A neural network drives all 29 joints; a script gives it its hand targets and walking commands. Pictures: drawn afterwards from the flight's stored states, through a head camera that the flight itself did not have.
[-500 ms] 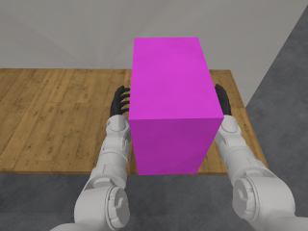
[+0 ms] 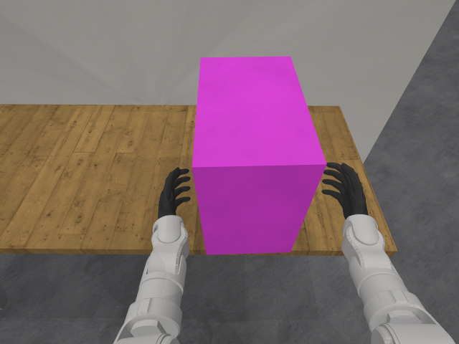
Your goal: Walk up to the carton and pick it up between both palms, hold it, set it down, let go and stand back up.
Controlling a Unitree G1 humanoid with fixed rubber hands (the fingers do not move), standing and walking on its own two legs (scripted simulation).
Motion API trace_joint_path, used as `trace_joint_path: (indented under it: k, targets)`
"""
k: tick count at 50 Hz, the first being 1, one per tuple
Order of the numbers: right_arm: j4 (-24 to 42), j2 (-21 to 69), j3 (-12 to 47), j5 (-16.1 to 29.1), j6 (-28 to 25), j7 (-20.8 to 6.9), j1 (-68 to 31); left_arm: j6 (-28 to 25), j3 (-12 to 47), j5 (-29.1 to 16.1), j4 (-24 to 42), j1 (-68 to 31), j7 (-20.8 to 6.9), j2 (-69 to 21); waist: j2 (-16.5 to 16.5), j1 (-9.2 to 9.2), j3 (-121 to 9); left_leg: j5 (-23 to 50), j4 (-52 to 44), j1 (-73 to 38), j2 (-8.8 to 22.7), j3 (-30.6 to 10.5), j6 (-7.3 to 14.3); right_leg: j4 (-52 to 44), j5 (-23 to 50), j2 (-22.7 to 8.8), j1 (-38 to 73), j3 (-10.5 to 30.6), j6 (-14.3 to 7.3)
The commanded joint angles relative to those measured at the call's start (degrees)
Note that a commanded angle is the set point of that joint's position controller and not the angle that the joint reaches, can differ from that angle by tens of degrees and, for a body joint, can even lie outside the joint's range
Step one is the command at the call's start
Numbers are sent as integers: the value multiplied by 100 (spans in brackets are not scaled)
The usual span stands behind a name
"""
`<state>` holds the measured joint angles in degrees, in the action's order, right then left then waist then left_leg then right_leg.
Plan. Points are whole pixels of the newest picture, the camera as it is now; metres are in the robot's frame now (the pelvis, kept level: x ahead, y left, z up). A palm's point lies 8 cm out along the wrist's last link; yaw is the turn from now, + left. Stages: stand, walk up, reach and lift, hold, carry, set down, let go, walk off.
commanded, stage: set down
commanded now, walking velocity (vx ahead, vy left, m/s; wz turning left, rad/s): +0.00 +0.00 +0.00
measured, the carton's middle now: (247, 158) +0.45 -0.03 +0.05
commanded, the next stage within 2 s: none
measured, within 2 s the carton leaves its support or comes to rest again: neither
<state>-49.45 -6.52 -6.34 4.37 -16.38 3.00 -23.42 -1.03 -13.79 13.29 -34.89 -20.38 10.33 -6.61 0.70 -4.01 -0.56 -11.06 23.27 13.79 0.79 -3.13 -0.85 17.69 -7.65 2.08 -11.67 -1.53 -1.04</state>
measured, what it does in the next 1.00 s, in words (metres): stands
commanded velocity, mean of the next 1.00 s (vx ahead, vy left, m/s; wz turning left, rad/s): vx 0.00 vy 0.00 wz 0.00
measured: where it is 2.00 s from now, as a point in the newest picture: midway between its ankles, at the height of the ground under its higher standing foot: outside the picture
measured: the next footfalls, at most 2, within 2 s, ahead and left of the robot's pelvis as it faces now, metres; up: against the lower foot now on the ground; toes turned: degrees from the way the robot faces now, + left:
none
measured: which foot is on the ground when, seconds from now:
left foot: down 0.00-1.00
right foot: down 0.00-1.00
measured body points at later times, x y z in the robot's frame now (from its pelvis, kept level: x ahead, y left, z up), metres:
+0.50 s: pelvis -0.04 +0.00 +0.00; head -0.05 +0.01 +0.45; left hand +0.25 +0.15 +0.01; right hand +0.24 -0.23 +0.03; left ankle +0.01 +0.12 -0.75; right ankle +0.02 -0.11 -0.75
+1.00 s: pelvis -0.04 +0.00 +0.00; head -0.05 +0.01 +0.45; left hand +0.23 +0.16 +0.00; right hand +0.21 -0.22 +0.01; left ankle +0.01 +0.12 -0.75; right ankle +0.02 -0.11 -0.75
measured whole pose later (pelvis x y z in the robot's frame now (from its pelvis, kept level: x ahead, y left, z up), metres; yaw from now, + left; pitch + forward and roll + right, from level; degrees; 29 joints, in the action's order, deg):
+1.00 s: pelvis -0.04 +0.00 +0.00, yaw -1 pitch -2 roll -1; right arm -15.3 -6.5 -3.6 5.3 2.1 1.6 4.6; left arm 12.6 -3.8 5.0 -12.7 2.6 9.9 -2.5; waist 0.7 -1.8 0.3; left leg -8.5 23.3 12.7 0.8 -2.0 -0.9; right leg 19.3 -5.7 2.0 -11.7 -0.6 -1.7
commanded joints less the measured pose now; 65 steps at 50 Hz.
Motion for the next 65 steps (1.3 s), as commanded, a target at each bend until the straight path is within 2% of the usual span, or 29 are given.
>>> trace_joint_path:
  k: [1,6,12,22,29,33,37,42,53,58,65]
  targets:
    - [1704,-970,851,898,-58,-9,-728,-280,1225,-741,1813,-861,-95,450,-11,447,-2095,1966,-198,-1437,115,488,-177,53,1769,75,1075,208,-35]
    - [2081,-900,843,925,159,-27,-343,-203,1356,-882,2133,-482,-100,563,60,459,-1812,1514,-369,-1443,133,458,-114,11,1213,59,1112,218,-59]
    - [2828,-786,792,874,368,-90,178,-151,1626,-1096,2630,72,-63,673,163,487,-1622,977,-541,-1380,130,437,-44,-30,542,36,1043,245,-106]
    - [3713,-585,660,694,803,-209,955,115,1909,-1418,3130,631,90,871,278,561,-1243,-328,-790,-1004,89,446,89,-193,-1179,-102,403,332,-200]
    - [4398,-519,918,792,1115,-135,1772,596,1934,-1452,3519,1017,6,964,592,541,-1042,-154,-323,-1966,-84,324,108,-487,-1858,-489,-596,571,-336]
    - [4637,-548,1030,783,1364,-119,2020,905,1936,-1384,3610,1218,-64,931,577,597,-763,-177,-307,-2114,-91,309,108,-554,-2105,-537,-736,584,-337]
    - [4959,-579,1006,697,1518,-117,2153,1079,1990,-1362,3875,1422,-82,936,469,681,-645,-331,-489,-1923,-26,361,91,-469,-1995,-417,-498,451,-265]
    - [5010,-598,878,569,1630,-120,2272,1210,1958,-1342,3882,1556,-102,1045,427,739,-502,-529,-600,-1608,-17,438,100,-432,-2044,-359,-300,432,-223]
    - [4728,-676,567,333,1722,-206,2719,1196,2064,-1471,3915,1964,-155,1199,239,664,-548,-591,-805,-1078,65,514,62,-279,-1716,-172,287,355,-115]
    - [4611,-678,560,262,1648,-216,3060,1098,2011,-1460,3854,2311,-242,1310,267,654,-580,-305,-739,-982,19,560,38,-216,-1192,-171,504,386,-82]
    - [4595,-785,611,263,1272,-239,3573,773,1866,-1390,3950,2948,-367,1478,166,690,-856,551,-613,-1007,-45,602,-69,-36,180,-122,906,338,-71]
